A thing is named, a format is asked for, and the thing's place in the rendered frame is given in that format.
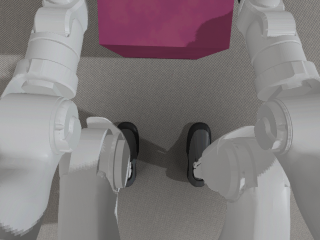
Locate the robot left shin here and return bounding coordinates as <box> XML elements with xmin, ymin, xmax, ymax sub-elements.
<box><xmin>58</xmin><ymin>116</ymin><xmax>132</xmax><ymax>182</ymax></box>

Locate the robot right upper arm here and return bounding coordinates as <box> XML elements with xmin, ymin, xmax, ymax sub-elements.
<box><xmin>254</xmin><ymin>93</ymin><xmax>320</xmax><ymax>240</ymax></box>

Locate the robot left upper arm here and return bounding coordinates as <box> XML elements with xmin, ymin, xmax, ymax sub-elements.
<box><xmin>0</xmin><ymin>93</ymin><xmax>82</xmax><ymax>240</ymax></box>

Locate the right robot forearm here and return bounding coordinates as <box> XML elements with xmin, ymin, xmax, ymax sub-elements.
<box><xmin>236</xmin><ymin>0</ymin><xmax>320</xmax><ymax>102</ymax></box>

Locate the right robot thigh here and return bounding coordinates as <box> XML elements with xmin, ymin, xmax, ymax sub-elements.
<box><xmin>213</xmin><ymin>137</ymin><xmax>291</xmax><ymax>240</ymax></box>

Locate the carton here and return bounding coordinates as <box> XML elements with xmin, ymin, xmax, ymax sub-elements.
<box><xmin>97</xmin><ymin>0</ymin><xmax>234</xmax><ymax>60</ymax></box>

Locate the left robot forearm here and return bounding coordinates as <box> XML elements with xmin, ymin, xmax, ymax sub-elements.
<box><xmin>0</xmin><ymin>0</ymin><xmax>91</xmax><ymax>100</ymax></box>

